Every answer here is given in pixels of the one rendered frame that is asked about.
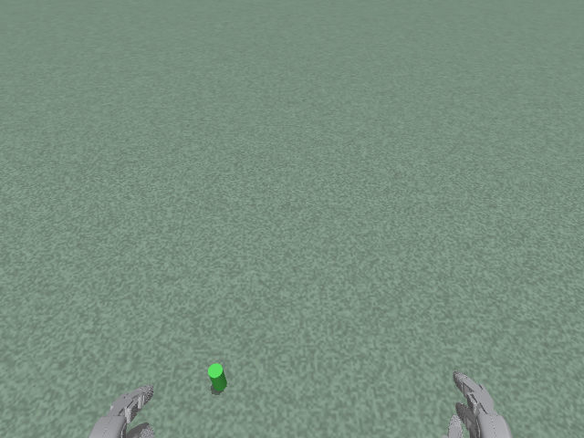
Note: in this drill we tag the left robot hand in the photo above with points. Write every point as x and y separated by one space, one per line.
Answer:
122 412

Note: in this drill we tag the right robot hand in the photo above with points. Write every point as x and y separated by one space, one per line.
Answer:
480 418

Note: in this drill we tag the can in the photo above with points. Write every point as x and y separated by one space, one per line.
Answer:
217 376

